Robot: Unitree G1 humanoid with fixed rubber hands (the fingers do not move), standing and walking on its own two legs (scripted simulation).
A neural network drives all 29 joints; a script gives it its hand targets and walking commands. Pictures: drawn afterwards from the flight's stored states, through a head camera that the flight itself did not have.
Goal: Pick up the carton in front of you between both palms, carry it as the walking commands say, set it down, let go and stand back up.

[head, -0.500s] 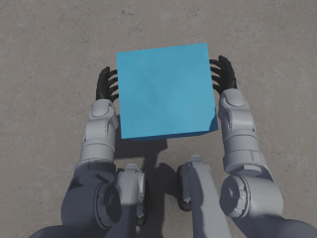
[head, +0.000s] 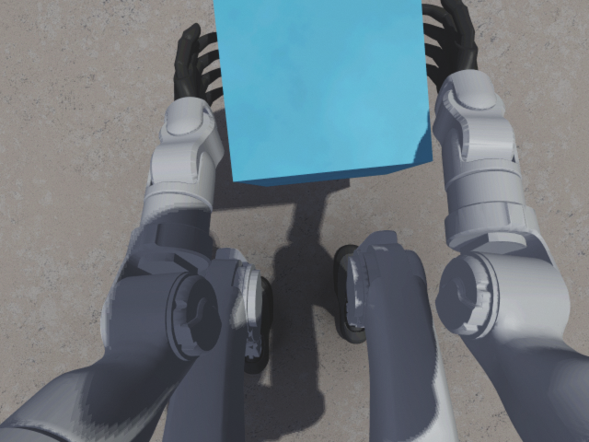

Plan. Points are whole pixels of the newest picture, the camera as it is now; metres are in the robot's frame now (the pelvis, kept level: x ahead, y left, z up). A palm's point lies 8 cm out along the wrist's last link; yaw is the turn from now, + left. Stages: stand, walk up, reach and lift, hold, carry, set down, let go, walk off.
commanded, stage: set down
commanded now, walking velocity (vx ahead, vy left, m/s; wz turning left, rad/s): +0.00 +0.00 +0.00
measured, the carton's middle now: (321, 104) +0.50 -0.08 -0.20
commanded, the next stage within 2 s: none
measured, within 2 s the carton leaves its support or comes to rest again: rests again in 0.70 s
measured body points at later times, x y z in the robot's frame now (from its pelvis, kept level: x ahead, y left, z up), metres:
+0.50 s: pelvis -0.01 +0.00 -0.08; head +0.35 -0.06 +0.19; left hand +0.54 +0.06 -0.24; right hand +0.53 -0.24 -0.23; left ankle +0.08 +0.11 -0.42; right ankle +0.12 -0.11 -0.42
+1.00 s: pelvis -0.02 +0.00 -0.09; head +0.33 -0.05 +0.17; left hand +0.53 +0.07 -0.25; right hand +0.52 -0.24 -0.25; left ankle +0.08 +0.11 -0.42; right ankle +0.12 -0.11 -0.42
